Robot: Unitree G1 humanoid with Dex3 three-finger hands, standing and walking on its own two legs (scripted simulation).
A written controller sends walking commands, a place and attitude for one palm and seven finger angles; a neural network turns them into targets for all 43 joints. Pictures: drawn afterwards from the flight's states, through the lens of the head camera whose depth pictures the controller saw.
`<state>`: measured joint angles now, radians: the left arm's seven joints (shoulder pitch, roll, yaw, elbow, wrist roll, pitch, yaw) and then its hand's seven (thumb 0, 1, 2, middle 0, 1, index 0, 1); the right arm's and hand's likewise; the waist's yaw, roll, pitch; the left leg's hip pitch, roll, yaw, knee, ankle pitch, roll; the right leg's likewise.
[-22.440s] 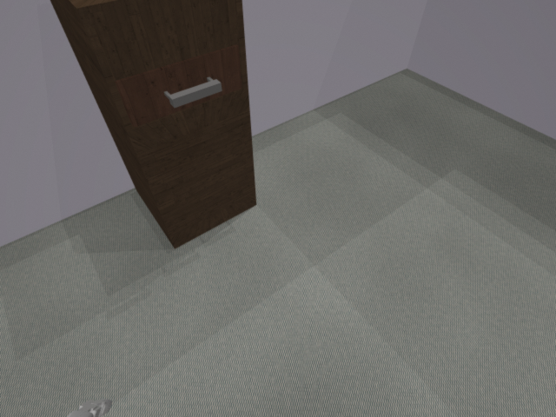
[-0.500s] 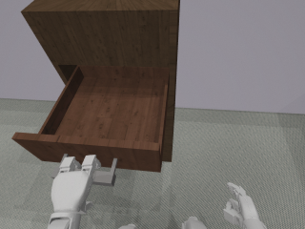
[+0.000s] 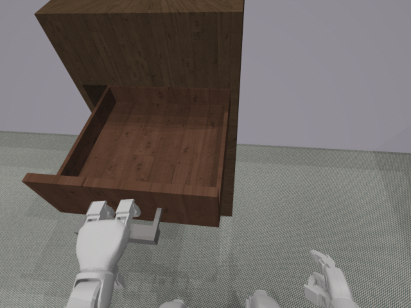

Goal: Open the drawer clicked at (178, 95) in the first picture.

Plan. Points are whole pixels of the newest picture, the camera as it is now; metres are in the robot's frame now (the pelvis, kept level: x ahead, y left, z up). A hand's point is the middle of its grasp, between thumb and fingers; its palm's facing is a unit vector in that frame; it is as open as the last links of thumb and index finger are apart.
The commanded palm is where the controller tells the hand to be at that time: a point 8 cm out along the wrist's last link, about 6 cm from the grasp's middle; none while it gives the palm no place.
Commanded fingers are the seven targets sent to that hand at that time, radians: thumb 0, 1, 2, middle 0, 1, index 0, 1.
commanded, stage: lift the hand off the handle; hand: left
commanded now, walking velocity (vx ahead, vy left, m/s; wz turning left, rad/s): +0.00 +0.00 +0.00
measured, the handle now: (121, 220) +0.28 +0.20 +0.00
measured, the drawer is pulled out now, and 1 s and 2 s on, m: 0.30 0.30 0.30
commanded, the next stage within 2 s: draw the hand back to the body in 1.26 s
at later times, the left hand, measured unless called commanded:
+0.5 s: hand (106, 231) +0.24 +0.21 +0.04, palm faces +0.04 -0.10 -0.99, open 13.2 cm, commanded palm +0.22 +0.20 +0.11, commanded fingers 0.00 -0.50 0.30 -0.30 -1.20 -0.30 -1.20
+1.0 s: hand (94, 203) +0.25 +0.20 +0.13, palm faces +0.09 -0.12 -0.99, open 13.8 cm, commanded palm +0.22 +0.20 +0.18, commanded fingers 0.00 -0.50 0.30 -0.30 -1.20 -0.30 -1.20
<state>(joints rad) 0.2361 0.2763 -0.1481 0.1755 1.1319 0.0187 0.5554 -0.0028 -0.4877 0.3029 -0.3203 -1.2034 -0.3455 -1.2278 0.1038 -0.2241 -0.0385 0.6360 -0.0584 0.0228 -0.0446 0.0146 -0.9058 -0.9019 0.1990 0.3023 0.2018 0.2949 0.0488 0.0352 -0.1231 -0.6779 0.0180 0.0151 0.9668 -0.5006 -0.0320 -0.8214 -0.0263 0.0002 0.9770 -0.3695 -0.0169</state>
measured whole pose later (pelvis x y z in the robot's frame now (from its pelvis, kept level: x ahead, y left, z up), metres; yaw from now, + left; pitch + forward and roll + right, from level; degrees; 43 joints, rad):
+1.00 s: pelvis +0.03 +0.00 +0.05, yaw -1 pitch +1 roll +1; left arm 0.30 0.36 -0.16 -0.26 1.01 0.12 0.20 0.00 -0.49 0.30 -0.32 -1.21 -0.33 -1.21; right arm 0.07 -0.23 0.01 0.61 -0.02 0.08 0.00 0.02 -0.91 -0.90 0.20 0.30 0.20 0.29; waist 0.11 0.09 -0.02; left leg -0.20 0.02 0.03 0.53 -0.35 -0.03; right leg -0.36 -0.01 0.00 0.59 -0.25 -0.01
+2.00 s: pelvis +0.03 +0.02 +0.06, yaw +0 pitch -2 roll +0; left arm 0.42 0.47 0.04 -0.41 0.72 0.03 0.09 0.00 -0.49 0.30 -0.32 -1.20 -0.32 -1.20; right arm 0.08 -0.25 0.02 0.59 0.01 0.08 -0.02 0.02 -0.91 -0.90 0.20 0.30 0.20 0.29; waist 0.11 0.10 0.02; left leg -0.11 0.02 0.01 0.44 -0.30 -0.01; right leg -0.24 -0.02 -0.01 0.46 -0.19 0.01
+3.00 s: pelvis +0.05 +0.01 +0.06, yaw +2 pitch -2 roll +0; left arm 0.55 0.31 0.28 -0.51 -0.04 -0.13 0.13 0.01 0.85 0.88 -0.21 -0.33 -0.21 -0.33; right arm 0.17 -0.19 0.01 0.64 0.01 -0.19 -0.08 0.02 -0.90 -0.90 0.20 0.30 0.20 0.30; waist 0.06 0.07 0.01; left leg -0.08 0.03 -0.03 0.45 -0.34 -0.03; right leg -0.19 -0.02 -0.06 0.47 -0.24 0.00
